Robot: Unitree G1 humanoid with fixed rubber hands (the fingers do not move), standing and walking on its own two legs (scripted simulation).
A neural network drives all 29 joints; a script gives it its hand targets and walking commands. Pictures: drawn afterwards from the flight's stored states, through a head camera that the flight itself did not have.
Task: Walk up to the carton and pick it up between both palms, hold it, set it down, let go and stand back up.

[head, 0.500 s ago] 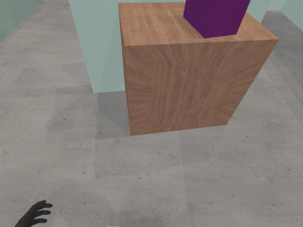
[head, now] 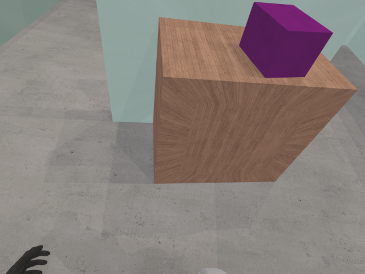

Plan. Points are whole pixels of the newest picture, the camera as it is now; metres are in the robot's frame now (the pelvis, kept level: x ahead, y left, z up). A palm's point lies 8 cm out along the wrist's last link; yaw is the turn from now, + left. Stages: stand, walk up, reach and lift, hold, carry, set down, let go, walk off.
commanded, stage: walk up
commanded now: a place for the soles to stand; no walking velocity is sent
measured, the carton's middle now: (279, 40) +0.97 -0.40 +0.11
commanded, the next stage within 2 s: none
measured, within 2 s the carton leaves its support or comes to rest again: neither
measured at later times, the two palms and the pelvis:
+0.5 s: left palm (96, 236) +0.22 +0.18 -0.06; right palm out of the picture +0.16 -0.47 -0.07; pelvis +0.11 -0.13 +0.01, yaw +1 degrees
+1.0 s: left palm (110, 219) +0.27 +0.17 -0.09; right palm out of the picture +0.21 -0.53 -0.04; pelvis +0.16 -0.18 -0.01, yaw +0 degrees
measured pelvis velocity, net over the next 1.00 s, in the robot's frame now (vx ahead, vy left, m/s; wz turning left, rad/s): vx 0.16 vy -0.18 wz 0.00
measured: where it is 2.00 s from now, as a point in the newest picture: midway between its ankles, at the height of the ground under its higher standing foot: (221, 263)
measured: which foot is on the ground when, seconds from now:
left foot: down 0.00-0.24, up 0.26-0.66, down 0.68-1.00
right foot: up 0.00-0.22, down 0.24-0.70, up 0.72-1.00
